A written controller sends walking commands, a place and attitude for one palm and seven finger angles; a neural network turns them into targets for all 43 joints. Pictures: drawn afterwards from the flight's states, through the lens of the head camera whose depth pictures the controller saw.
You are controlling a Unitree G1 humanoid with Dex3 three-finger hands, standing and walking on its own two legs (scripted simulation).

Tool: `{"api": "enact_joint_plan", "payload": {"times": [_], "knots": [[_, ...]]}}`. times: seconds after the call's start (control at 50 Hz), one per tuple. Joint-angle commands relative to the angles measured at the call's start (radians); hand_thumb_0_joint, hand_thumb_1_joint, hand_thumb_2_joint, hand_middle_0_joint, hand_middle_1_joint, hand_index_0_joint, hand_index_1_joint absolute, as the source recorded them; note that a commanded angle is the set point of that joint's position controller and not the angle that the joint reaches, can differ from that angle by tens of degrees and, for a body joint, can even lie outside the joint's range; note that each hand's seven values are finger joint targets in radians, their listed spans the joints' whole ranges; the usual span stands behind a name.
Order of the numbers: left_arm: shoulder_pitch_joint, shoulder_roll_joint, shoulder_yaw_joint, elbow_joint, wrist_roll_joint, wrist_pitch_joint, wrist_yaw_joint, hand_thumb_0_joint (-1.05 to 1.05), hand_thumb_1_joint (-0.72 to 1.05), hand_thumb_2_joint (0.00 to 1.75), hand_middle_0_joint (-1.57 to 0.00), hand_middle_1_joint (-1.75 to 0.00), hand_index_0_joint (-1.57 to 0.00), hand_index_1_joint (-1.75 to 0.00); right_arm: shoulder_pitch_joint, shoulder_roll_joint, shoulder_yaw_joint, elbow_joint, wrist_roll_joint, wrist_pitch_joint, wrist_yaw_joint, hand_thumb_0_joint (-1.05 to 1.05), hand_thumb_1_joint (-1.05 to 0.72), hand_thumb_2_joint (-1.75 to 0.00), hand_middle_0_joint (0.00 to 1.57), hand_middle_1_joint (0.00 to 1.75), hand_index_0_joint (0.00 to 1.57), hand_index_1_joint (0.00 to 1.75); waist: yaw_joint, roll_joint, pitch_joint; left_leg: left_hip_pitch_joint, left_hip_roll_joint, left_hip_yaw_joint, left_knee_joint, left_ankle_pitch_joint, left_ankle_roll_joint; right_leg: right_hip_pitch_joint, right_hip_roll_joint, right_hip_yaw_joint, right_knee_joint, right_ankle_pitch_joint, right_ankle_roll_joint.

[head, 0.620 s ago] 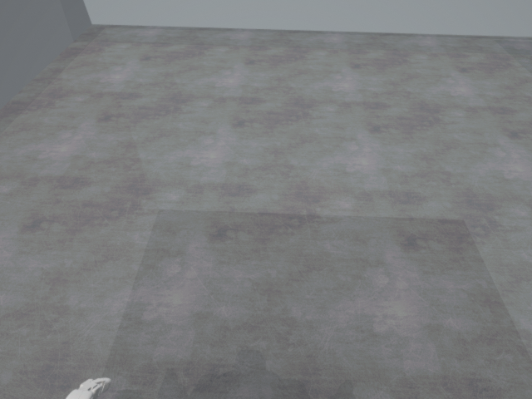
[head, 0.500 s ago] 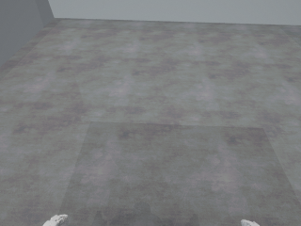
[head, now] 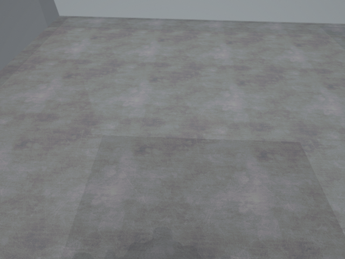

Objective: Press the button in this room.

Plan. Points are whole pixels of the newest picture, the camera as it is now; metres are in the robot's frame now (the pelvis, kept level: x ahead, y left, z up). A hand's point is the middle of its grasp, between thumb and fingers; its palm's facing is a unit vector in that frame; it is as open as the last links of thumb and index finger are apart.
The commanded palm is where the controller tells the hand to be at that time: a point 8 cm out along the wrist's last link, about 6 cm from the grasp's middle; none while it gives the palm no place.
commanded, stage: stand and wait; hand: left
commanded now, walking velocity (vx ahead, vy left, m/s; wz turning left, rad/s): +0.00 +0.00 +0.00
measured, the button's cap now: out of the picture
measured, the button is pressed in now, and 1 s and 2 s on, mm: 0 0 0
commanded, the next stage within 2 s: turn or walk to find it in 0.28 s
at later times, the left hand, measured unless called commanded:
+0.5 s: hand out of the picture +0.08 +0.23 -0.16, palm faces +0.01 -0.95 -0.32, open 7.3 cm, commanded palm none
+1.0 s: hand out of the picture +0.00 +0.21 -0.16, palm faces +0.22 -0.94 -0.28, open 7.3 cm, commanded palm none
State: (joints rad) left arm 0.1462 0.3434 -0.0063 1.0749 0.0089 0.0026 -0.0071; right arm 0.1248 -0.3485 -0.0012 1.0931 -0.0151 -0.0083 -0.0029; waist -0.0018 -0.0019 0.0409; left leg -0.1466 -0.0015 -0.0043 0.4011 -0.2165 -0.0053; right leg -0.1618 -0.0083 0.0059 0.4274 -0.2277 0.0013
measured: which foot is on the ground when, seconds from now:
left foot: down 0.00-1.00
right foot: down 0.00-0.70, up 0.72-1.00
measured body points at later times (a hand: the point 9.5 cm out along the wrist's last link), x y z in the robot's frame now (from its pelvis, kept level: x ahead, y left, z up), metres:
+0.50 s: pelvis -0.01 +0.00 +0.00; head +0.00 -0.01 +0.45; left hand +0.07 +0.28 -0.14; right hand +0.07 -0.29 -0.14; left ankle +0.00 +0.12 -0.74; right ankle +0.00 -0.12 -0.74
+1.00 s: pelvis -0.04 -0.02 -0.01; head +0.00 -0.02 +0.44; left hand -0.01 +0.26 -0.14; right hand +0.04 -0.25 -0.16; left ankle +0.00 +0.12 -0.74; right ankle -0.05 -0.14 -0.72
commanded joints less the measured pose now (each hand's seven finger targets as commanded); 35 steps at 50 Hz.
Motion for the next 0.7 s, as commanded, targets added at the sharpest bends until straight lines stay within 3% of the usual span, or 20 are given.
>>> {"api": "enact_joint_plan", "payload": {"times": [0.0,0.1,0.3,0.4,0.48,0.56,0.6,0.62,0.64,0.66,0.68], "knots": [[-0.063,0.209,0.04,-0.066,0.001,-0.026,0.016,0.0,0.9,0.9,-0.2,-0.3,-0.2,-0.3,-0.063,-0.204,-0.04,-0.065,0.004,-0.027,-0.011,0.0,-0.9,-0.9,0.2,0.3,0.2,0.3,0.003,-0.003,-0.066,0.002,0.112,-0.098,-0.076,0.087,0.038,-0.002,-0.109,0.108,-0.095,0.074,-0.033],[-0.064,0.212,0.04,-0.059,0.002,-0.025,0.015,0.0,0.9,0.9,-0.2,-0.3,-0.2,-0.3,-0.055,-0.204,-0.039,-0.055,0.004,-0.026,-0.009,0.0,-0.9,-0.9,0.2,0.3,0.2,0.3,0.003,-0.018,-0.041,-0.012,0.111,-0.098,-0.086,0.052,0.036,-0.022,-0.109,0.118,-0.115,0.021,-0.034],[-0.067,0.212,0.044,-0.062,0.002,-0.028,0.017,0.0,0.9,0.9,-0.2,-0.3,-0.2,-0.3,-0.051,-0.204,-0.039,-0.049,0.005,-0.028,-0.008,0.0,-0.9,-0.9,0.2,0.3,0.2,0.3,0.003,0.0,-0.071,-0.011,0.114,-0.104,-0.071,0.129,0.035,0.012,-0.115,0.101,-0.09,0.105,-0.032],[-0.008,0.113,0.033,-0.065,0.001,0.005,0.03,0.0,0.9,0.9,-0.2,-0.3,-0.2,-0.3,-0.002,-0.093,-0.02,-0.061,0.001,0.001,-0.003,0.0,-0.9,-0.9,0.2,0.3,0.2,0.3,0.009,-0.003,-0.044,-0.097,0.103,-0.108,-0.014,0.143,0.025,-0.002,-0.129,0.069,-0.032,0.089,-0.009],[0.022,0.113,0.043,-0.098,0.004,0.017,0.036,0.0,0.9,0.9,-0.2,-0.3,-0.2,-0.3,0.026,-0.074,-0.028,-0.092,0.0,0.019,-0.001,0.0,-0.9,-0.9,0.2,0.3,0.2,0.3,0.012,-0.043,-0.061,-0.155,0.077,-0.104,0.074,0.149,0.019,-0.005,-0.17,0.077,-0.008,0.097,-0.022],[0.023,0.138,0.059,-0.142,0.01,0.021,0.042,0.0,0.9,0.9,-0.2,-0.3,-0.2,-0.3,0.063,-0.055,-0.047,-0.125,0.002,0.034,0.0,0.0,-0.9,-0.9,0.2,0.3,0.2,0.3,-0.001,-0.131,-0.079,-0.157,0.032,-0.05,0.241,0.05,0.007,-0.063,-0.277,0.125,-0.03,0.11,-0.093],[0.003,0.126,0.063,-0.169,0.013,0.021,0.045,0.0,0.9,0.9,-0.2,-0.3,-0.2,-0.3,0.096,-0.035,-0.053,-0.13,0.003,0.036,0.002,0.0,-0.9,-0.9,0.2,0.3,0.2,0.3,-0.016,-0.148,-0.074,-0.139,0.034,-0.036,0.239,-0.017,0.004,-0.097,-0.295,0.103,0.001,0.127,-0.106],[-0.003,0.119,0.063,-0.178,0.014,0.022,0.045,0.0,0.9,0.9,-0.2,-0.3,-0.2,-0.3,0.106,-0.032,-0.056,-0.13,0.003,0.035,0.004,0.0,-0.9,-0.9,0.2,0.3,0.2,0.3,-0.023,-0.124,-0.068,-0.109,0.042,-0.044,0.198,0.019,0.008,-0.135,-0.277,0.07,0.034,0.098,-0.088],[-0.003,0.1,0.063,-0.188,0.013,0.027,0.043,0.0,0.9,0.9,-0.2,-0.3,-0.2,-0.3,0.119,-0.041,-0.058,-0.134,0.0,0.032,0.007,0.0,-0.9,-0.9,0.2,0.3,0.2,0.3,-0.028,-0.053,-0.066,-0.089,0.078,-0.1,0.132,0.083,0.026,-0.175,-0.225,0.01,0.099,0.032,-0.053],[-0.009,0.064,0.058,-0.199,0.01,0.032,0.041,0.0,0.9,0.9,-0.2,-0.3,-0.2,-0.3,0.131,-0.077,-0.066,-0.142,-0.007,0.028,0.009,0.0,-0.9,-0.9,0.2,0.3,0.2,0.3,-0.036,0.112,-0.048,-0.1,0.15,-0.273,0.039,0.148,0.074,-0.224,-0.112,-0.068,0.24,-0.081,0.005],[-0.032,0.031,0.055,-0.214,0.005,0.032,0.043,0.0,0.9,0.9,-0.2,-0.3,-0.2,-0.3,0.16,-0.112,-0.078,-0.147,-0.013,0.022,0.002,0.0,-0.9,-0.9,0.2,0.3,0.2,0.3,-0.054,0.25,-0.033,-0.105,0.267,-0.495,-0.105,0.21,0.156,-0.273,-0.007,-0.097,0.433,-0.281,0.038]]}}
